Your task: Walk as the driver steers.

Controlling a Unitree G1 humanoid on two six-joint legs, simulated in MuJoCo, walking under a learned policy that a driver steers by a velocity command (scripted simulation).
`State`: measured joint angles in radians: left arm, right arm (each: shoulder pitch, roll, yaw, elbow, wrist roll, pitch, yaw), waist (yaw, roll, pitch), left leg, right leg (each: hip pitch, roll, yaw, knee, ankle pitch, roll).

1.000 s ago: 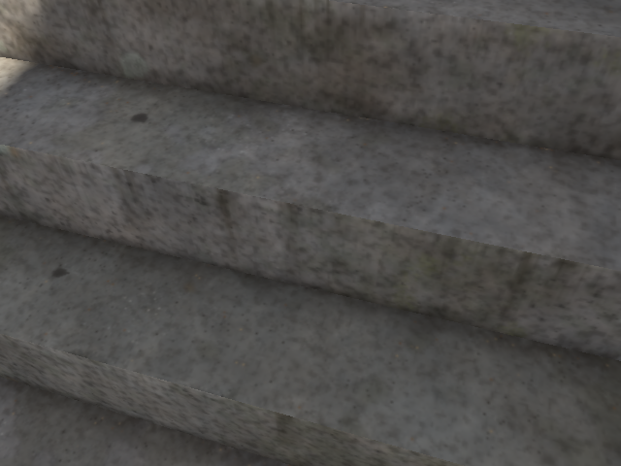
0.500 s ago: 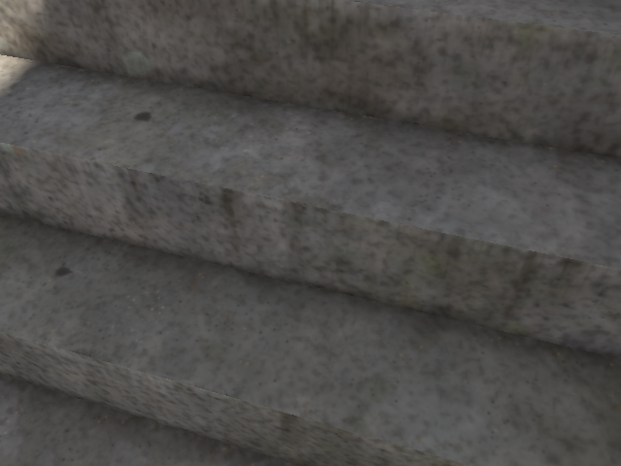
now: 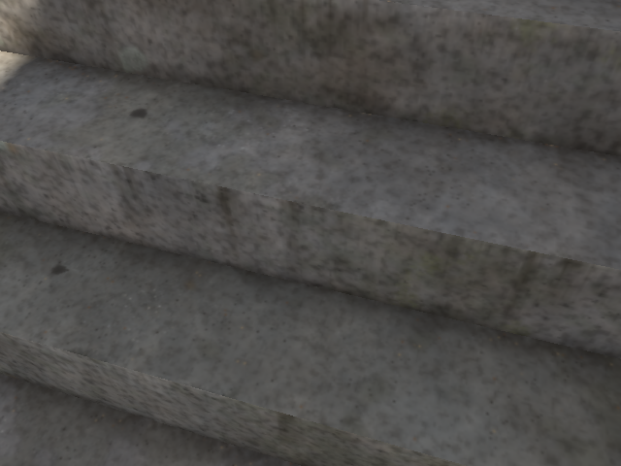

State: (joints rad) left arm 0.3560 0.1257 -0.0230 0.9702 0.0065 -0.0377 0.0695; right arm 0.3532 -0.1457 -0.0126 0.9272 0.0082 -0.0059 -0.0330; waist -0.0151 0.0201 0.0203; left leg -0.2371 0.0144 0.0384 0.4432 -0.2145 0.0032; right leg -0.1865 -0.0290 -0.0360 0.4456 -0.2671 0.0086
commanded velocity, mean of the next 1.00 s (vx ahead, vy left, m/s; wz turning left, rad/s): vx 0.31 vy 0.00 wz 0.00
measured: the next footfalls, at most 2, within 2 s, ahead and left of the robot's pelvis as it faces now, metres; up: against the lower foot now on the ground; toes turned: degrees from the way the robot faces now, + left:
right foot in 0.84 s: +0.28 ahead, -0.07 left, +0.21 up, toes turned -7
left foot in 1.34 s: +0.46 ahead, +0.27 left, +0.39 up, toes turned +20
